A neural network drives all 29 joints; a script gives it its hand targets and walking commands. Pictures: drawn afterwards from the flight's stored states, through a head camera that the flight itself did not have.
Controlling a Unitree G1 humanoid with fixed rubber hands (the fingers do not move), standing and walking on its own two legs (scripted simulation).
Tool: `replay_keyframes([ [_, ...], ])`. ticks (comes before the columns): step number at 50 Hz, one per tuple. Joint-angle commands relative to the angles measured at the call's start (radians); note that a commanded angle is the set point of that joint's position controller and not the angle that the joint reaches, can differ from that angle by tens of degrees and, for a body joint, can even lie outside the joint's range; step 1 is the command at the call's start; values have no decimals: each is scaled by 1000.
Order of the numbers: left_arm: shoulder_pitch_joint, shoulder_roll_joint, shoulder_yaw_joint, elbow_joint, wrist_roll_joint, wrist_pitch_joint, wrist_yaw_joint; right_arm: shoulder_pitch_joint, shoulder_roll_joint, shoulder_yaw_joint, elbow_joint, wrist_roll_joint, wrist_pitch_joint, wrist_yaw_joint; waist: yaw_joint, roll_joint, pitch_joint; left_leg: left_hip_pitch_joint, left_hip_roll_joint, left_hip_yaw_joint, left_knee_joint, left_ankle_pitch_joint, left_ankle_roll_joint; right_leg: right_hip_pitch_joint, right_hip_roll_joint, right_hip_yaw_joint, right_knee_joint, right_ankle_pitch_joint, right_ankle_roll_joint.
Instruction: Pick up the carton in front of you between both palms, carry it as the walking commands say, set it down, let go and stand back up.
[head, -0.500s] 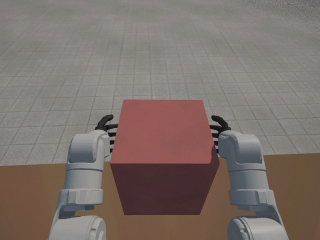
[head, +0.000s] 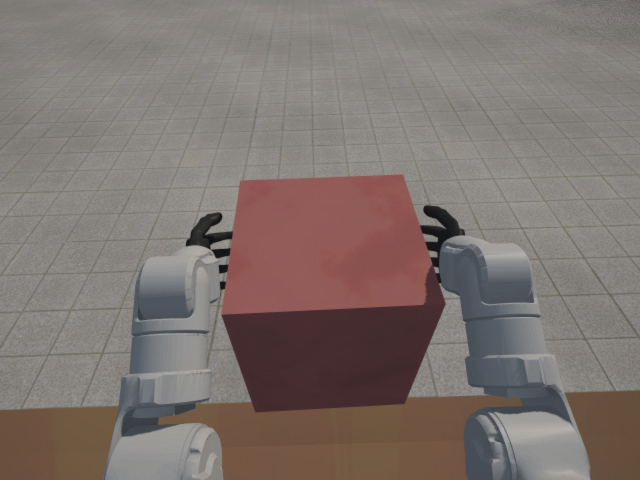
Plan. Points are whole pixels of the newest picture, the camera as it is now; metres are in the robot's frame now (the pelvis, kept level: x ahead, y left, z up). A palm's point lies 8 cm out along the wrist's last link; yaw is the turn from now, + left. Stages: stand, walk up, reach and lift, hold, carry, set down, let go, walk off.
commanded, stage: carry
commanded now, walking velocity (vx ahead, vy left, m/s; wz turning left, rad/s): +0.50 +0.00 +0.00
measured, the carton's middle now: (326, 297) +0.36 +0.00 +0.05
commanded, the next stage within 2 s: none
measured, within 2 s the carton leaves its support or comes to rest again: neither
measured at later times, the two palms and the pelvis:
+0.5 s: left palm (217, 160) +0.65 +0.18 +0.09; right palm (382, 153) +0.65 -0.12 +0.09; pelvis +0.30 +0.02 -0.04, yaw -2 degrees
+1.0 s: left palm (256, 93) +0.94 +0.13 +0.08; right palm (383, 91) +0.93 -0.17 +0.08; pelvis +0.59 +0.00 -0.06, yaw +0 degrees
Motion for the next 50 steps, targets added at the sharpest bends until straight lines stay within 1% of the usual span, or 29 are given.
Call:
replay_keyframes([
  [1, -754, -1053, -616, -124, -468, -9, -252, -750, 1135, 588, -153, 393, -5, 229, 31, -45, -376, -376, 89, -66, 13, 87, -4, 522, -336, 532, -216, 12, -120],
  [3, -809, -1111, -643, -166, -519, -16, -260, -737, 1157, 580, -177, 377, -10, 211, 14, -56, -376, -294, 102, -52, -88, 120, -14, 423, -308, 460, -237, 33, -91],
  [4, -809, -1124, -648, -174, -532, -20, -261, -719, 1162, 580, -182, 368, -14, 203, 18, -71, -385, -300, 105, -43, -120, 140, -20, 433, -303, 437, -234, 85, -84],
  [8, -764, -1130, -663, -195, -542, -32, -262, -654, 1160, 598, -203, 337, -29, 182, 49, -94, -412, -422, 123, -23, -233, 282, -39, 574, -290, 353, -171, 447, -51],
  [10, -747, -1119, -671, -215, -542, -35, -262, -646, 1146, 612, -229, 331, -33, 176, 63, -99, -415, -462, 120, -12, -287, 350, -37, 636, -270, 318, -144, 556, -37],
  [14, -699, -1079, -680, -225, -529, -30, -262, -631, 1104, 636, -262, 319, -26, 169, 93, -103, -385, -444, 82, 34, -488, 500, -23, 688, -202, 249, -110, 618, -23],
  [16, -649, -1061, -677, -187, -512, -28, -266, -596, 1082, 636, -233, 300, -19, 175, 116, -99, -363, -417, 48, 71, -636, 583, -17, 722, -171, 222, -79, 630, -19],
  [18, -618, -1052, -672, -137, -496, -31, -271, -568, 1067, 626, -191, 284, -14, 186, 130, -109, -331, -338, 22, 97, -779, 674, 3, 707, -155, 200, -51, 595, -16],
  [19, -608, -1052, -669, -108, -491, -34, -274, -557, 1061, 617, -168, 277, -13, 193, 127, -116, -317, -268, 20, 99, -839, 721, 20, 675, -155, 189, -27, 560, -11],
  [20, -598, -1057, -665, -79, -487, -39, -278, -550, 1054, 604, -145, 270, -14, 200, 109, -124, -319, -163, 19, 103, -881, 754, 35, 633, -153, 173, 23, 557, 2],
  [21, -608, -1066, -662, -56, -486, -45, -284, -547, 1043, 582, -118, 259, -18, 207, 71, -124, -332, -36, 16, 115, -914, 770, 44, 580, -152, 149, 102, 581, 22],
  [22, -613, -1077, -663, -28, -489, -48, -289, -525, 1043, 568, -90, 253, -20, 213, 19, -99, -358, 130, 40, 108, -960, 813, 45, 499, -141, 107, 234, 530, 47],
  [23, -628, -1084, -663, -10, -488, -54, -293, -516, 1028, 542, -71, 245, -24, 221, -22, -35, -392, 342, 147, 10, -880, 954, 36, 314, -110, 82, 406, 248, 65],
  [24, -634, -1102, -665, 14, -486, -56, -295, -510, 1017, 509, -38, 236, -25, 228, -5, 122, -441, 573, 349, -204, -675, 1384, 56, 70, -50, 51, 529, -418, 89],
  [25, -661, -1114, -637, 32, -489, -49, -292, -523, 990, 499, -16, 229, -31, 228, -63, 291, -544, 796, 517, -555, -708, 1115, 284, -218, 37, 113, 823, -609, 138],
  [26, -664, -1115, -639, 13, -484, -54, -286, -504, 1053, 512, -4, 259, -37, 236, -67, 207, -545, 722, 467, -606, -789, 684, 300, -272, -12, 149, 843, -551, 97],
  [27, -722, -1133, -646, -33, -491, -64, -278, -576, 1102, 542, -63, 301, -47, 245, -63, 131, -462, 605, 394, -543, -841, 514, 260, -293, -36, 144, 793, -488, 84],
  [28, -750, -1145, -645, -73, -493, -71, -267, -663, 1148, 578, -126, 350, -53, 251, -48, 47, -415, 506, 363, -487, -872, 492, 221, -275, -63, 140, 722, -425, 89],
  [29, -749, -1151, -642, -104, -487, -76, -252, -726, 1186, 611, -174, 396, -57, 254, -30, 21, -392, 426, 352, -442, -894, 514, 202, -241, -84, 140, 661, -386, 95],
  [31, -705, -1150, -647, -142, -468, -82, -225, -762, 1218, 647, -237, 445, -65, 254, -20, 50, -399, 347, 327, -378, -918, 536, 161, -171, -96, 126, 577, -345, 103],
  [34, -618, -1133, -654, -165, -435, -90, -196, -701, 1211, 662, -260, 458, -69, 255, -36, 86, -425, 421, 309, -298, -882, 792, 141, -236, -108, 102, 492, -273, 117],
  [36, -586, -1113, -667, -182, -414, -94, -186, -660, 1200, 671, -262, 455, -72, 260, -52, 92, -432, 496, 292, -249, -848, 963, 129, -305, -112, 85, 451, -204, 121],
  [38, -574, -1091, -684, -202, -402, -97, -182, -640, 1183, 681, -273, 452, -75, 264, -64, 98, -430, 558, 274, -217, -823, 1060, 117, -359, -111, 73, 418, -138, 117],
  [42, -598, -1035, -711, -250, -404, -84, -180, -638, 1125, 694, -304, 447, -66, 263, -86, 94, -379, 604, 231, -172, -801, 1103, 112, -381, -86, 42, 250, -21, 102],
  [46, -561, -966, -688, -205, -381, -47, -189, -577, 1067, 671, -237, 422, -39, 260, -112, 94, -315, 573, 194, -116, -776, 1110, 99, -229, -31, -23, -52, 131, 83],
  [47, -555, -953, -676, -184, -374, -38, -193, -574, 1059, 664, -214, 416, -34, 261, -103, 101, -301, 529, 190, -94, -764, 1108, 89, -139, -20, -31, -118, 166, 68],
  [48, -548, -939, -660, -159, -368, -29, -197, -577, 1056, 657, -190, 412, -30, 262, -78, 113, -301, 479, 191, -75, -717, 1140, 73, -20, -6, -38, -164, 187, 52],
  [49, -537, -927, -641, -131, -363, -23, -202, -587, 1057, 650, -167, 410, -26, 263, -33, 114, -327, 428, 186, -37, -620, 1173, 49, 132, 6, -54, -200, 206, 39],
  [50, -537, -922, -623, -112, -359, -20, -207, -595, 1061, 645, -145, 409, -22, 265, 23, 90, -373, 332, 164, 14, -477, 1072, 23, 328, -20, -38, -227, 256, 30],
])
